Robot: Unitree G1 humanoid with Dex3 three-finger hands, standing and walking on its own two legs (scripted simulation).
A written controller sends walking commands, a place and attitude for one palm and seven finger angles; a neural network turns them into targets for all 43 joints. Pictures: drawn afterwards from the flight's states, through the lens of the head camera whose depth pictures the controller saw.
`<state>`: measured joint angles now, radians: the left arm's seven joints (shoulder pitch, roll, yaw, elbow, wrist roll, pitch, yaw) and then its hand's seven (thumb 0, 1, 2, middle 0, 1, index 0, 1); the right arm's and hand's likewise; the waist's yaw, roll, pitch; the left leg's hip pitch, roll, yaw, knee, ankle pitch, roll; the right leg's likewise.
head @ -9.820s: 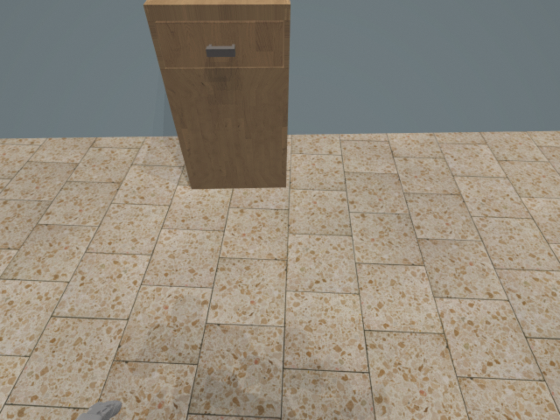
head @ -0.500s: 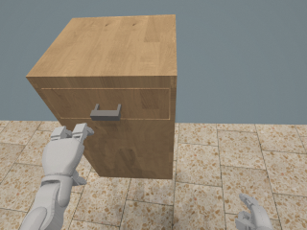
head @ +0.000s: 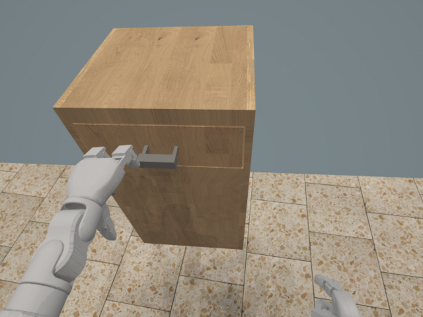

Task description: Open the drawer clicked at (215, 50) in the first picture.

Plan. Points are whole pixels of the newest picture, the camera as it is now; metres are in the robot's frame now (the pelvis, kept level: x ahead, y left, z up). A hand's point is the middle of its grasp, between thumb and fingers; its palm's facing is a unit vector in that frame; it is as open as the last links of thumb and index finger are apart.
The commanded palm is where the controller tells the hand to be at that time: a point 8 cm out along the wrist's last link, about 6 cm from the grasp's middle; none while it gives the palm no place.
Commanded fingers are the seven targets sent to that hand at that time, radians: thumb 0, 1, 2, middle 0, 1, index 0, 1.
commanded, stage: raise the hand with hooked fingers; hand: left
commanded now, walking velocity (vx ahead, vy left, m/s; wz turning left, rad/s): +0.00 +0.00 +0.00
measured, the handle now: (159, 155) +0.50 +0.22 -0.04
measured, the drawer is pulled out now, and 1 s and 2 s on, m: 0.00 0.00 0.00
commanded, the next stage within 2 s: move the hooked fingers above the handle in 0.22 s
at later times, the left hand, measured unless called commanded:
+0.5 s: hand (123, 193) +0.31 +0.22 +0.06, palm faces -0.03 -0.08 -1.00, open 13.8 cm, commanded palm +0.30 +0.23 +0.12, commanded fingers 0.00 -0.50 0.30 -0.30 -1.20 -0.30 -1.20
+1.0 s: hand (137, 176) +0.37 +0.22 +0.04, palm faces -0.02 -0.07 -1.00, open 13.8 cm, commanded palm +0.35 +0.23 +0.11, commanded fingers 0.00 -0.50 0.30 -0.30 -1.20 -0.30 -1.20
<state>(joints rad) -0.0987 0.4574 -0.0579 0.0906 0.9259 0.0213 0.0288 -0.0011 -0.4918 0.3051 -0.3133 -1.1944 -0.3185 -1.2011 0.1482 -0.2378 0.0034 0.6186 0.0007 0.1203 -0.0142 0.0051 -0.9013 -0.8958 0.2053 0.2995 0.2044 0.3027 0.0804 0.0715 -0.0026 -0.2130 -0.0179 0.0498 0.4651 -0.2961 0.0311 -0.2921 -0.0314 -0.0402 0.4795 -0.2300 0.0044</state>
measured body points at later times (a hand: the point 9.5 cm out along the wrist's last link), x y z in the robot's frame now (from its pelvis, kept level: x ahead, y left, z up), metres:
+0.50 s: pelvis +0.00 -0.02 +0.00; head +0.02 -0.05 +0.45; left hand +0.31 +0.22 +0.11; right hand +0.19 -0.24 -0.12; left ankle -0.03 +0.10 -0.74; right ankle +0.01 -0.12 -0.74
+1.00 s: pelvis +0.00 -0.01 -0.01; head +0.05 -0.04 +0.44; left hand +0.36 +0.22 +0.10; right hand +0.13 -0.27 -0.14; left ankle -0.03 +0.10 -0.74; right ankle +0.01 -0.12 -0.74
